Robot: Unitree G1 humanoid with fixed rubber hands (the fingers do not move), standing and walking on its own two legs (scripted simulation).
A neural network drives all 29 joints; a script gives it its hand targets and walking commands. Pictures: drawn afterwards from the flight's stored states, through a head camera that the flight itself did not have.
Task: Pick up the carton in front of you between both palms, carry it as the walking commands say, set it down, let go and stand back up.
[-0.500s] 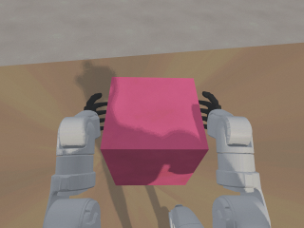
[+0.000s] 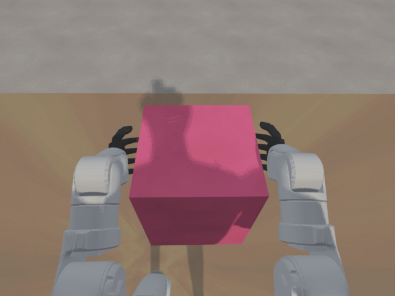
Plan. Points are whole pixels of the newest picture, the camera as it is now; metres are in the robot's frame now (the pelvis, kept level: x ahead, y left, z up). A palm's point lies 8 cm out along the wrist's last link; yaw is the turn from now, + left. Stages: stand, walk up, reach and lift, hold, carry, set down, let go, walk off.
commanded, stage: carry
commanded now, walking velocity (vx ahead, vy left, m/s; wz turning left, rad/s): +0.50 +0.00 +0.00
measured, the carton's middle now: (196, 180) +0.35 +0.02 +0.01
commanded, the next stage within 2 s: none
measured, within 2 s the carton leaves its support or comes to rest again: neither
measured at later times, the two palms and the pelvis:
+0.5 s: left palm (152, 77) +0.66 +0.16 +0.04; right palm (258, 86) +0.63 -0.14 +0.04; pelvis +0.30 +0.05 -0.05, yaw -3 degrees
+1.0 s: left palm (167, 42) +0.93 +0.15 -0.01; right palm (248, 41) +0.95 -0.15 -0.01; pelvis +0.60 -0.01 -0.10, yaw +0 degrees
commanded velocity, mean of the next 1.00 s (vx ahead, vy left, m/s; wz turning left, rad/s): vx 0.50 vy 0.00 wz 0.00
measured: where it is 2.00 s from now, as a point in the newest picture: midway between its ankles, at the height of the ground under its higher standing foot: (199, 148)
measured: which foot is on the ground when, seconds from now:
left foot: up 0.00-0.24, down 0.26-0.80, up 0.82-1.00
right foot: down 0.00-0.28, up 0.30-0.76, down 0.78-1.00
